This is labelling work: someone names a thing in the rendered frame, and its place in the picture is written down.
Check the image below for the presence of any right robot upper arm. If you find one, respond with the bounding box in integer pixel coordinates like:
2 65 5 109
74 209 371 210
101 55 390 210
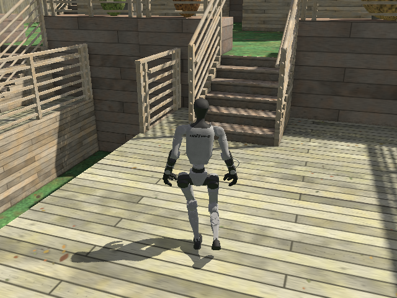
213 126 231 160

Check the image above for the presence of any robot left forearm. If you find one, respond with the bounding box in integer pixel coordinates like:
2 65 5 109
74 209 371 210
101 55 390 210
164 150 176 174

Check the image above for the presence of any left robot shin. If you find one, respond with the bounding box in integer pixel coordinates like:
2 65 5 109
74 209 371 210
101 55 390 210
187 201 200 241

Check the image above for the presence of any left robot upper arm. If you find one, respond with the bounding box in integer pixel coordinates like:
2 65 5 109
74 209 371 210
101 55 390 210
170 125 188 160

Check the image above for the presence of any robot torso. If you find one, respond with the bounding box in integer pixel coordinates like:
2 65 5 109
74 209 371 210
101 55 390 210
185 122 215 186

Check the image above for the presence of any robot right forearm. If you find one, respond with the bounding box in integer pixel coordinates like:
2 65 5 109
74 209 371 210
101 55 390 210
225 151 236 174

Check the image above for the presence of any robot left hand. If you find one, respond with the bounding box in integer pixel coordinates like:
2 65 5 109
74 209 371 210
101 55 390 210
163 173 177 186

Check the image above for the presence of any robot right hand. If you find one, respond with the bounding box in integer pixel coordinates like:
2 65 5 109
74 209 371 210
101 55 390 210
223 173 238 186

